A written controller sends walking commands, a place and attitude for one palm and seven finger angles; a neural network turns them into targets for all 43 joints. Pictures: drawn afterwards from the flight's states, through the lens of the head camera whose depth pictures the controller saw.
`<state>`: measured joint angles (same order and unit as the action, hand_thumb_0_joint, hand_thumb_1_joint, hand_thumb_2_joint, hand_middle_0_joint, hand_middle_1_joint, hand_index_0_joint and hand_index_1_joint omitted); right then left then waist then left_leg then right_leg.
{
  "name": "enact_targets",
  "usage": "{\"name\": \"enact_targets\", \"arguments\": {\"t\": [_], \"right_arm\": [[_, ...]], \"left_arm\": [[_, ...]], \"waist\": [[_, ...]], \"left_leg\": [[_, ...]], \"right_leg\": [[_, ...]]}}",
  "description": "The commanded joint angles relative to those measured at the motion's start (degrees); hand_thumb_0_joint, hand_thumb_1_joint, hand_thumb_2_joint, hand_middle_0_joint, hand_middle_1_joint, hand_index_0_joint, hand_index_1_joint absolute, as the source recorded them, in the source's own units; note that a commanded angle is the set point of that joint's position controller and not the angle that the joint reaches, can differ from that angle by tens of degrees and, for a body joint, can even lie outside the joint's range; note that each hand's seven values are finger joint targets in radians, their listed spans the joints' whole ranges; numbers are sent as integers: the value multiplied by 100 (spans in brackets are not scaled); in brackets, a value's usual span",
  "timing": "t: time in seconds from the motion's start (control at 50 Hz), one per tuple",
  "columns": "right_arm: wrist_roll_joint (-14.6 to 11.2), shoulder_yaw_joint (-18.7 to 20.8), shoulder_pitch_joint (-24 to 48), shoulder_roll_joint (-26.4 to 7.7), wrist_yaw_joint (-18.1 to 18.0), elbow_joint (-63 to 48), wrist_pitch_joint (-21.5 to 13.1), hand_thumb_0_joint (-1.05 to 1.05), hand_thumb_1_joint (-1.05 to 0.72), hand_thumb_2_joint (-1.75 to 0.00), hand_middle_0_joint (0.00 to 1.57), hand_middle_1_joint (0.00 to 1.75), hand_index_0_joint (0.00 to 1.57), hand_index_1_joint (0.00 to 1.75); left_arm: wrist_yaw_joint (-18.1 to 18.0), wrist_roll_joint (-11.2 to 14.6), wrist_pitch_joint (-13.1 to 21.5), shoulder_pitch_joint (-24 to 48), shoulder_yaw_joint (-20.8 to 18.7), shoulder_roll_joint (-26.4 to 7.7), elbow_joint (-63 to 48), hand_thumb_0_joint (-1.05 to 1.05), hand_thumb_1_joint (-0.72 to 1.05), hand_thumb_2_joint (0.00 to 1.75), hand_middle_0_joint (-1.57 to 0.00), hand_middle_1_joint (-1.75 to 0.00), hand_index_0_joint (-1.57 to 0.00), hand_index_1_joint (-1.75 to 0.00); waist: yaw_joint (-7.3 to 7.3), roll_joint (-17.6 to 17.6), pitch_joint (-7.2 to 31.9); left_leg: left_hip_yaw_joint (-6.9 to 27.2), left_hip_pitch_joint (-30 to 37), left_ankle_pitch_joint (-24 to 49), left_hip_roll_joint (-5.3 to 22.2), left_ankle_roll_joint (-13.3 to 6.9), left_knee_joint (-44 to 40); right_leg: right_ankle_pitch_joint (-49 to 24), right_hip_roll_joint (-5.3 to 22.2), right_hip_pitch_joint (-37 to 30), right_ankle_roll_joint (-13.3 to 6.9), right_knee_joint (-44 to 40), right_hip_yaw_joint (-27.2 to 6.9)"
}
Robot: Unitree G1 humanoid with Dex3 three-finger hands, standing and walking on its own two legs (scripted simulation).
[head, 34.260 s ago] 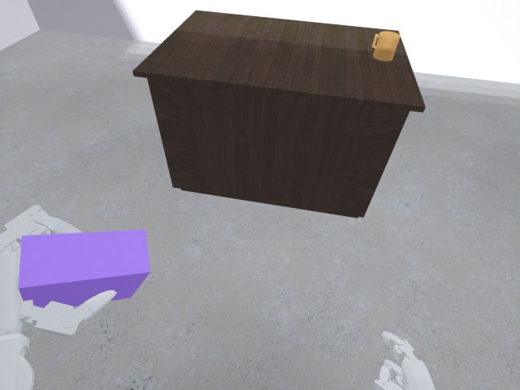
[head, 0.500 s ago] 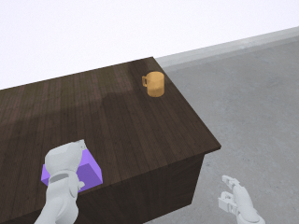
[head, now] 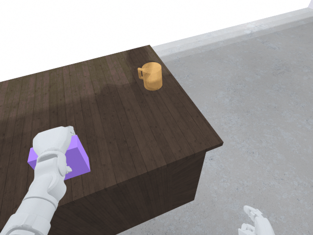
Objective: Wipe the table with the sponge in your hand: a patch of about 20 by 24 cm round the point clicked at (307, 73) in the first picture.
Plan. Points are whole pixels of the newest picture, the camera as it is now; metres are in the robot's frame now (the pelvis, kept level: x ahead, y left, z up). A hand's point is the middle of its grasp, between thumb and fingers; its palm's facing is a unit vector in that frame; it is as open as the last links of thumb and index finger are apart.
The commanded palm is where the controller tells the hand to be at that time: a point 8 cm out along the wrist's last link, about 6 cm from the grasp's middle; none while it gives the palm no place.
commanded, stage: wipe forward along the first lane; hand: left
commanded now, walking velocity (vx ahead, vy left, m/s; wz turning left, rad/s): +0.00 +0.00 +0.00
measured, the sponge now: (64, 164) +0.29 +0.31 -0.01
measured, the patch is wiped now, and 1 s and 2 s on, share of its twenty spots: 0.15 0.40 0.50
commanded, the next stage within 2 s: slide across to the middle lane in 0.98 s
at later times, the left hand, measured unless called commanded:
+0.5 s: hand (60, 139) +0.35 +0.33 +0.03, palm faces -0.13 -0.01 -0.99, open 9.6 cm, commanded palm +0.34 +0.33 +0.07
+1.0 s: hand (58, 128) +0.39 +0.36 +0.03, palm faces -0.11 -0.01 -0.99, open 9.6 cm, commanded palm +0.38 +0.35 +0.07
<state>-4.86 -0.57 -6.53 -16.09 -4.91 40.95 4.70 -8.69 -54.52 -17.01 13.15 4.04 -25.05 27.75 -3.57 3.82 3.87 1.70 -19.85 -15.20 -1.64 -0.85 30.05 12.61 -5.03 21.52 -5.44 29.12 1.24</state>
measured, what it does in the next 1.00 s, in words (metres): stands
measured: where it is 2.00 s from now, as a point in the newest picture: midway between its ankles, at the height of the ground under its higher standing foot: outside the picture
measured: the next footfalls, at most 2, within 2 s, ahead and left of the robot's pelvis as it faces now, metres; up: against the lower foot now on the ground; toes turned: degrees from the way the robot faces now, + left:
none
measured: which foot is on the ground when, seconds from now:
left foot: down 0.00-1.00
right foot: down 0.00-1.00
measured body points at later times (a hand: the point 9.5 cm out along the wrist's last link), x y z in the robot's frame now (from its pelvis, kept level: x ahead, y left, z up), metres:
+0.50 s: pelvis -0.01 +0.00 -0.01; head +0.04 -0.03 +0.44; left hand +0.35 +0.33 +0.08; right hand +0.14 -0.26 -0.13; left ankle +0.00 +0.12 -0.73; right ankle +0.02 -0.06 -0.73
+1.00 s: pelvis +0.00 +0.03 -0.01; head +0.05 +0.02 +0.44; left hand +0.39 +0.35 +0.08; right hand +0.11 -0.24 -0.13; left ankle +0.00 +0.12 -0.73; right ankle +0.02 -0.06 -0.73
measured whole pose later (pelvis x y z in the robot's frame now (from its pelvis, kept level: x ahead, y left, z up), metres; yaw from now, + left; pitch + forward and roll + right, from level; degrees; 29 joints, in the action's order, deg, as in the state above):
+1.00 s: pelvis +0.00 +0.03 -0.01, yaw +0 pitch +12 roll -1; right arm -5.4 0.3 -11.7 -16.3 -2.5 41.9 6.1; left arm -13.8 -57.9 -7.7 35.3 -0.3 -30.7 56.1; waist 1.0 2.6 6.4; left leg 1.8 -30.0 -16.2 -2.5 -2.6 34.6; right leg 12.3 -4.2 30.1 -3.3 30.7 1.5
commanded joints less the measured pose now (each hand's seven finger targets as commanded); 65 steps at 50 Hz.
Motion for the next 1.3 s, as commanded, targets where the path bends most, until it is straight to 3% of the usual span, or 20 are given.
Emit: {"name": "enact_targets", "arguments": {"t": [0.0, 0.02, 0.06, 0.12, 0.16, 0.22, 0.28, 0.32, 0.4, 0.42, 0.48, 0.52, 0.66, 0.76, 0.96, 1.06, 1.12, 1.18, 1.24, 1.28], "right_arm": [[17, 262, 641, -700, 0, -825, -294, 0, -90, -90, 20, 30, 20, 30], [13, 275, 649, -732, 3, -804, -294, 0, -90, -90, 20, 30, 20, 30], [8, 298, 549, -706, 15, -838, -305, 0, -90, -90, 20, 30, 20, 30], [-3, 293, 529, -764, 9, -786, -290, 0, -90, -90, 20, 30, 20, 30], [-9, 296, 413, -744, 10, -765, -297, 0, -90, -90, 20, 30, 20, 30], [-10, 309, 339, -796, 8, -706, -288, 0, -90, -90, 20, 30, 20, 30], [-29, 307, 251, -755, 22, -726, -277, 0, -90, -90, 20, 30, 20, 30], [-38, 290, 213, -801, 20, -677, -260, 0, -90, -90, 20, 30, 20, 30], [-38, 279, 51, -791, 18, -656, -238, 0, -90, -90, 20, 30, 20, 30], [-40, 284, 49, -815, 18, -626, -232, 0, -90, -90, 20, 30, 20, 30], [-20, 320, -110, -794, 43, -632, -229, 0, -90, -90, 20, 30, 20, 30], [-5, 328, -168, -834, 52, -600, -189, 0, -90, -90, 20, 30, 20, 30], [-3, 390, -319, -837, 166, -567, -109, 0, -90, -90, 20, 30, 20, 30], [-20, 384, -396, -882, 182, -494, -74, 0, -90, -90, 20, 30, 20, 30], [-15, 375, -531, -874, 224, -442, -35, 0, -90, -90, 20, 30, 20, 30], [6, 369, -653, -882, 221, -420, -27, 0, -90, -90, 20, 30, 20, 30], [23, 400, -609, -826, 232, -439, -73, 0, -90, -90, 20, 30, 20, 30], [24, 417, -628, -780, 251, -400, -73, 0, -90, -90, 20, 30, 20, 30], [38, 456, -582, -743, 265, -377, -103, 0, -90, -90, 20, 30, 20, 30], [33, 452, -521, -697, 278, -322, -108, 0, -90, -90, 20, 30, 20, 30]], "left_arm": [[-245, -121, 121, 1332, -519, -1293, -156, 0, 10, 130, -120, -160, -120, -160], [-271, -113, 138, 1331, -753, -1531, -119, 0, 10, 130, -120, -160, -120, -160], [-290, -86, 197, 1314, -544, -1282, -69, 0, 10, 130, -120, -160, -120, -160], [-330, -74, 246, 1485, -841, -1667, 128, 0, 10, 130, -120, -160, -120, -160], [-355, -90, 306, 1745, -684, -1593, 291, 0, 10, 130, -120, -160, -120, -160], [-380, -176, 408, 1974, -953, -1987, 517, 0, 10, 130, -120, -160, -120, -160], [-381, -209, 463, 2206, -616, -1685, 747, 0, 10, 130, -120, -160, -120, -160], [-391, -198, 501, 2484, -905, -2111, 893, 0, 10, 130, -120, -160, -120, -160], [-382, -270, 602, 2941, -692, -2030, 1317, 0, 10, 130, -120, -160, -120, -160], [-397, -278, 644, 3011, -886, -2234, 1379, 0, 10, 130, -120, -160, -120, -160], [-426, -322, 757, 3062, -713, -2033, 1518, 0, 10, 130, -120, -160, -120, -160], [-456, -311, 811, 3029, -1022, -2352, 1600, 0, 10, 130, -120, -160, -120, -160], [-557, -357, 863, 2954, -799, -1999, 1797, 0, 10, 130, -120, -160, -120, -160], [-631, -373, 843, 3266, -864, -2149, 2035, 0, 10, 130, -120, -160, -120, -160], [-710, -534, 785, 3912, -612, -2056, 2391, 0, 10, 130, -120, -160, -120, -160], [-735, -552, 797, 4205, -603, -2102, 2654, 0, 10, 130, -120, -160, -120, -160], [-770, -476, 877, 4437, -529, -1872, 2291, 0, 10, 130, -120, -160, -120, -160], [-788, -413, 867, 4738, -180, -1453, 2132, 0, 10, 130, -120, -160, -120, -160], [-853, -262, 870, 4750, -184, -1281, 1772, 0, 10, 130, -120, -160, -120, -160], [-874, -197, 786, 4926, 178, -793, 1776, 0, 10, 130, -120, -160, -120, -160]], "waist": [[123, -685, 1052], [77, -675, 1075], [146, -795, 1103], [139, -857, 1087], [244, -875, 968], [211, -750, 1060], [313, -668, 1057], [291, -562, 1143], [432, -637, 1089], [389, -545, 1184], [430, -594, 1487], [360, -602, 1741], [407, -561, 1650], [476, -770, 1464], [541, -283, 1547], [599, -425, 1661], [547, -169, 1942], [667, -113, 1903], [568, 33, 2223], [696, 13, 1975]], "left_leg": [[24, -439, 240, -184, -262, -182], [52, -482, 221, -185, -264, -174], [-2, -519, 257, -170, -282, -112], [18, -691, 135, -168, -289, -97], [-25, -781, -21, -149, -301, -82], [12, -858, -46, -152, -300, -57], [-49, -865, -103, -140, -308, -28], [-12, -916, -148, -126, -301, -37], [-38, -1021, -247, -108, -312, 14], [-10, -1005, -181, -101, -316, -2], [-57, -970, 8, -77, -323, 96], [-38, -1032, 191, -78, -311, 124], [-79, -939, 494, -68, -326, 157], [-23, -996, 388, -51, -335, 78], [63, -693, 371, -8, -291, 16], [139, -666, 353, 34, -269, 32], [199, -350, 639, 84, -233, 0], [268, -69, 769, 138, -173, 9], [369, 342, 1149, 182, -74, -24], [402, 427, 1131, 221, -20, -63]], "right_leg": [[-701, 464, -1053, 258, -494, -929], [-644, 448, -1059, 239, -492, -1009], [-819, 480, -1083, 284, -457, -911], [-644, 484, -1063, 288, -480, -1052], [-384, 521, -952, 334, -523, -981], [-254, 498, -898, 293, -497, -1038], [-125, 529, -784, 331, -523, -929], [-15, 520, -795, 305, -528, -990], [146, 538, -642, 349, -539, -862], [87, 517, -651, 315, -516, -883], [-344, 544, -781, 342, -420, -832], [-744, 536, -1017, 310, -329, -901], [-1302, 500, -865, 309, -240, -672], [-1002, 461, -661, 311, -273, -558], [-479, 401, -134, 245, -252, -342], [-317, 358, 28, 240, -213, -270], [-471, 336, 18, 195, -195, -266], [-444, 309, 219, 204, -188, -186], [-548, 276, 151, 169, -152, -136], [-487, 270, 363, 190, -172, -72]]}}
